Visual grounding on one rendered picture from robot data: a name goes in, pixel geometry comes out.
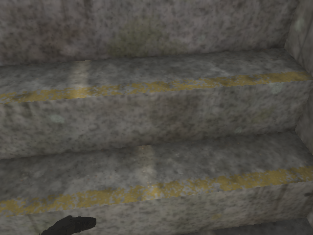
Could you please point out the robot left hand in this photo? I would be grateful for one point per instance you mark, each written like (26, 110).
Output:
(69, 225)

